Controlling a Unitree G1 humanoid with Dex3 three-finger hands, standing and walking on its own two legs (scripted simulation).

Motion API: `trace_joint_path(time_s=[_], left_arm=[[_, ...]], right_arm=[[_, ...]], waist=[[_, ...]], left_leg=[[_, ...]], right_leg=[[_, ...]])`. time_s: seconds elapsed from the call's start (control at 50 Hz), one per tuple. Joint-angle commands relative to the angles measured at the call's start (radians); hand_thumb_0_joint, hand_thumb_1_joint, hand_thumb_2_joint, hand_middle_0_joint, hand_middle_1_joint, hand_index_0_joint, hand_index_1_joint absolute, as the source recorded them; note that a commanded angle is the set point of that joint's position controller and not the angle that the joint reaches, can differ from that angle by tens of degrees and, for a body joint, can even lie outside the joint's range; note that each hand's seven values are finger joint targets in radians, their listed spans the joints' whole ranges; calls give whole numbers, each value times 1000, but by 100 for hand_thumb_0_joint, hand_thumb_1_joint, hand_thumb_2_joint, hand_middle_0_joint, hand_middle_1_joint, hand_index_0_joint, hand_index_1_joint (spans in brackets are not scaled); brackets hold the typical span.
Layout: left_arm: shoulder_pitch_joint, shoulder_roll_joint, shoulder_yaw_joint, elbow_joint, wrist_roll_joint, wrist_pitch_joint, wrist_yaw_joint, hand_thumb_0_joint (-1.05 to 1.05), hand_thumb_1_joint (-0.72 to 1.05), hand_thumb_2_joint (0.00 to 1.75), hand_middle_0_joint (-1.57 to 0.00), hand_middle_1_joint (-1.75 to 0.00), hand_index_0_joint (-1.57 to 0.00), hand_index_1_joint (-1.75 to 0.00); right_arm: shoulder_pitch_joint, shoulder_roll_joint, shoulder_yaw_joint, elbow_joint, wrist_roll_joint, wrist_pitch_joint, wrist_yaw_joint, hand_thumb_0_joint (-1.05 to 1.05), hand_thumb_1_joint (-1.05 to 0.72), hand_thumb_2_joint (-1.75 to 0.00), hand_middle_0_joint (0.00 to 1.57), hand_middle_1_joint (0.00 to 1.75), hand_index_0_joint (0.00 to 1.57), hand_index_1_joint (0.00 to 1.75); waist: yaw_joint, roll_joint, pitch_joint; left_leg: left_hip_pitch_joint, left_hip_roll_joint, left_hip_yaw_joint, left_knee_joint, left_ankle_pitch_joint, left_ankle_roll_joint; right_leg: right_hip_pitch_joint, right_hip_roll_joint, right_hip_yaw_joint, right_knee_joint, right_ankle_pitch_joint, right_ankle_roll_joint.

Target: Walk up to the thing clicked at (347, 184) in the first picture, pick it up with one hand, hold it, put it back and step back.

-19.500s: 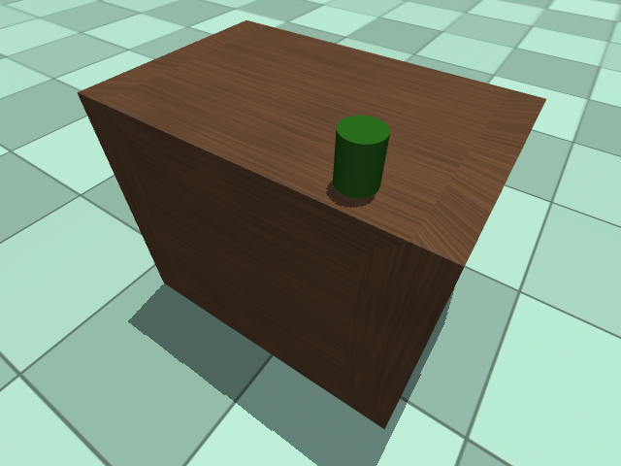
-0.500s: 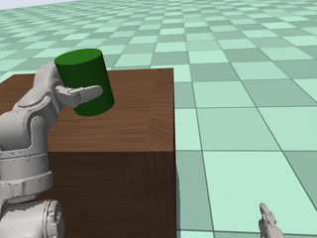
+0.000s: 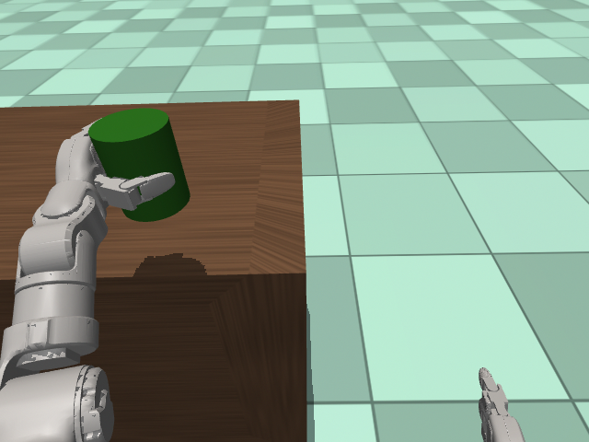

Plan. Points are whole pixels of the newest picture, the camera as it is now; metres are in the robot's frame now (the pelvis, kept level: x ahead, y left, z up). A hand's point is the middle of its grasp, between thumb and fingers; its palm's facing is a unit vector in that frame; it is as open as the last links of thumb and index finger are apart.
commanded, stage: crouch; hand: left
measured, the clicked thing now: (144, 165) +0.42 +0.19 +0.23
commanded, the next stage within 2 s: lower in 0.46 s
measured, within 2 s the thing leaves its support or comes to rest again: rests again in 1.34 s
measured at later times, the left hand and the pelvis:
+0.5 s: hand (144, 173) +0.45 +0.20 +0.20, palm faces +0.20 -0.98 +0.01, open 12.0 cm; pelvis +0.02 +0.00 +0.00, yaw +0 degrees
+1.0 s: hand (155, 201) +0.46 +0.21 +0.14, palm faces +0.22 -0.98 +0.00, open 12.0 cm; pelvis +0.02 +0.00 +0.00, yaw +0 degrees
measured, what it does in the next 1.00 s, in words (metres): stands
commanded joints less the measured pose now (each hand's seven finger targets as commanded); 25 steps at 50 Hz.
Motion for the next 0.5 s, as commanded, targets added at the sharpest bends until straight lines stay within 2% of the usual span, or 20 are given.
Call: trace_joint_path(time_s=[0.0, 0.04, 0.06, 0.12, 0.14, 0.18, 0.2, 0.22, 0.26, 0.28, 0.3, 0.32, 0.34, 0.36, 0.38, 0.4, 0.42, 0.44, 0.46, 0.48], left_arm=[[-560, 262, 65, -264, -15, -148, -12, 0, 5, 130, -131, -146, -133, -147], [-516, 245, 61, -207, -17, -161, -23, 0, 4, 131, -131, -147, -133, -148], [-543, 239, 47, -249, -14, -173, -28, 0, 3, 130, -130, -145, -132, -146], [-557, 239, 58, -273, -19, -195, -26, 0, 1, 129, -130, -145, -131, -145], [-552, 241, 65, -217, -17, -198, -26, 0, 2, 129, -129, -143, -130, -144], [-573, 246, 59, -270, -15, -217, -25, 0, 2, 130, -129, -144, -130, -145], [-582, 237, 46, -268, -5, -228, -22, 0, 3, 130, -129, -144, -131, -145], [-581, 242, 59, -258, -6, -235, -19, 0, 0, 130, -129, -144, -130, -145], [-558, 237, 69, -231, -9, -248, -17, 0, 2, 131, -130, -145, -131, -146], [-584, 252, 68, -265, -10, -262, -16, 0, 1, 131, -129, -145, -131, -146], [-582, 261, 77, -272, -8, -269, -13, 0, 0, 130, -129, -144, -131, -145], [-586, 255, 65, -278, -4, -276, -14, 0, -1, 130, -129, -144, -131, -145], [-562, 255, 74, -213, 0, -275, -11, 0, 1, 131, -129, -145, -130, -146], [-554, 249, 69, -229, 1, -281, -10, 0, 0, 131, -128, -144, -130, -146], [-541, 248, 74, -183, 2, -284, -12, 0, 1, 132, -129, -145, -131, -146], [-521, 240, 69, -152, 3, -290, -15, 0, -1, 132, -129, -146, -130, -147], [-542, 239, 64, -187, 1, -298, -16, 0, 1, 132, -128, -145, -130, -146], [-551, 259, 72, -171, 7, -303, -16, 0, 2, 132, -129, -145, -131, -147], [-539, 254, 77, -143, 3, -306, -18, 0, 2, 134, -129, -146, -130, -147], [-547, 251, 68, -159, 4, -314, -18, 0, 2, 133, -128, -145, -130, -147]], right_arm=[[-45, -107, -35, -187, -1, -55, 5, 0, 54, -5, 5, 5, 5, 5], [-32, -130, -57, -194, -2, -55, 9, 0, 54, -5, 5, 5, 5, 5], [-31, -107, -31, -204, -4, -54, 16, 0, 55, -5, 5, 5, 5, 5], [-36, -103, -34, -214, -3, -49, 20, 0, 54, -5, 5, 5, 5, 5], [-35, -132, -58, -209, -6, -50, 18, 0, 54, -5, 5, 5, 5, 5], [-51, -118, -37, -220, -6, -50, 23, 0, 54, -5, 5, 5, 5, 5], [-54, -122, -45, -232, -9, -47, 22, 0, 54, -5, 5, 5, 5, 5], [-56, -128, -50, -234, -8, -42, 20, 0, 54, -5, 5, 5, 5, 5], [-44, -112, -33, -202, -10, -38, 21, 0, 54, -5, 5, 5, 5, 5], [-67, -123, -48, -207, -9, -39, 21, 0, 54, -5, 5, 5, 5, 5], [-64, -118, -42, -210, -11, -38, 20, 0, 53, -6, 5, 5, 5, 5], [-70, -115, -39, -223, -12, -37, 21, 0, 53, -6, 5, 5, 5, 5], [-53, -119, -37, -232, -14, -33, 20, 0, 53, -6, 5, 5, 5, 5], [-61, -99, -27, -215, -12, -27, 21, 0, 53, -6, 5, 5, 5, 5], [-43, -115, -38, -213, -15, -24, 19, 0, 53, -6, 5, 5, 5, 5], [-41, -111, -31, -201, -16, -21, 19, 0, 53, -6, 5, 5, 5, 5], [-47, -108, -32, -198, -15, -18, 22, 0, 54, -6, 5, 5, 5, 5], [-38, -110, -34, -207, -17, -16, 22, 0, 53, -6, 5, 5, 5, 5], [-28, -111, -27, -195, -19, -12, 24, 0, 54, -6, 5, 5, 5, 5], [-46, -97, -25, -200, -15, -10, 28, 0, 53, -6, 5, 5, 5, 5]], waist=[[3, 13, -314], [-13, 4, -295], [-4, 29, -312], [1, 24, -321], [-14, -2, -324], [-2, 39, -332], [-7, 35, -351], [-9, 24, -346], [-5, 3, -328], [1, 33, -338], [6, 33, -363], [1, 30, -369], [-10, 4, -363], [5, 24, -337], [-18, 1, -337], [-14, 8, -317], [-12, 37, -328], [-14, 38, -331], [-16, 26, -328], [-6, 39, -332]], left_leg=[[153, -11, 18, -92, 176, 15], [158, -6, 16, -95, 179, 15], [166, -6, 16, -95, 201, 13], [171, -9, 23, -81, 253, 16], [167, -9, 24, -76, 264, 18], [199, -6, 20, -78, 285, 13], [208, -2, 14, -82, 288, 9], [212, -2, 14, -80, 296, 10], [190, -6, 15, -81, 282, 15], [190, -6, 16, -84, 277, 12], [201, -7, 17, -81, 283, 13], [208, -5, 15, -85, 282, 12], [199, -5, 15, -84, 275, 15], [177, -8, 17, -89, 272, 14], [191, -3, 15, -89, 264, 14], [185, 0, 11, -92, 273, 11], [205, -1, 14, -91, 287, 8], [192, -1, 15, -94, 274, 10], [194, 2, 14, -92, 291, 9], [176, -4, 18, -93, 299, 11]], right_leg=[[83, 22, -47, -94, 168, -11], [67, 27, -46, -93, 173, -12], [75, 26, -46, -91, 190, -14], [95, 21, -40, -89, 234, -12], [103, 21, -37, -88, 250, -10], [95, 23, -40, -84, 255, -14], [88, 26, -44, -84, 251, -17], [93, 25, -44, -88, 256, -15], [104, 22, -43, -90, 256, -12], [110, 22, -43, -88, 251, -15], [117, 21, -43, -85, 255, -13], [119, 23, -46, -89, 252, -13], [118, 23, -45, -94, 251, -11], [129, 22, -44, -93, 249, -13], [108, 25, -45, -97, 244, -12], [100, 27, -48, -93, 242, -15], [89, 27, -47, -96, 250, -17], [94, 26, -46, -99, 244, -16], [95, 27, -47, -97, 255, -17], [121, 22, -43, -98, 270, -16]])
